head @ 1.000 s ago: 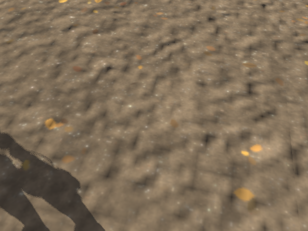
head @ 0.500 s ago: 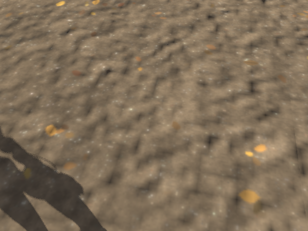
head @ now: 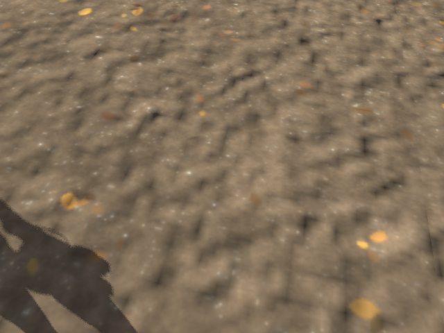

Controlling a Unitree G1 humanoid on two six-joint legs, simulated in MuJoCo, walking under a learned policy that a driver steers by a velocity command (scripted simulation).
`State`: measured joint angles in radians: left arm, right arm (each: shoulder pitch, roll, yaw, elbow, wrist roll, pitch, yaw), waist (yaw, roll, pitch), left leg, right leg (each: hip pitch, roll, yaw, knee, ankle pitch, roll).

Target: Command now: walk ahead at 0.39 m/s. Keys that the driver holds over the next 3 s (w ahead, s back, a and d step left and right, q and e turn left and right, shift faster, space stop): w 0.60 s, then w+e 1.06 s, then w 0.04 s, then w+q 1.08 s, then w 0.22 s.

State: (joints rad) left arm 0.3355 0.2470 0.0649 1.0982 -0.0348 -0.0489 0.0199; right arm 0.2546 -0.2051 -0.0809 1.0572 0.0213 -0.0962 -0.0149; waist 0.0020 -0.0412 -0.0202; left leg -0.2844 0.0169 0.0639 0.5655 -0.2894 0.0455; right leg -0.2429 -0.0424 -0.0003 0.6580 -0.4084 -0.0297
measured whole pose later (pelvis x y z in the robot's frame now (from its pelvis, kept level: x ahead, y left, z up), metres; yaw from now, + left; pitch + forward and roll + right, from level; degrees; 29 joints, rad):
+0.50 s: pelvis +0.25 -0.02 -0.02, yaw +0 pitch +2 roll +0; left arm -0.05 0.23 0.06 0.89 -0.02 -0.11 -0.04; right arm 0.47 -0.21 -0.05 1.08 0.01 -0.08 -0.01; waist -0.05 0.01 0.05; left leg -0.02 0.03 -0.01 0.80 -0.49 0.01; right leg -0.53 0.02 -0.08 0.59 -0.09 -0.09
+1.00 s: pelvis +0.55 +0.02 -0.01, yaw -9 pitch +3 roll -1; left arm 0.40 0.26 0.07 1.00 -0.02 -0.06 0.02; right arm -0.01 -0.24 -0.05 0.82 0.00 -0.14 0.01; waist 0.08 -0.01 0.02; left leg -0.49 0.02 0.00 0.54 -0.08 0.01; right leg -0.13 0.01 0.10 0.69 -0.48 -0.03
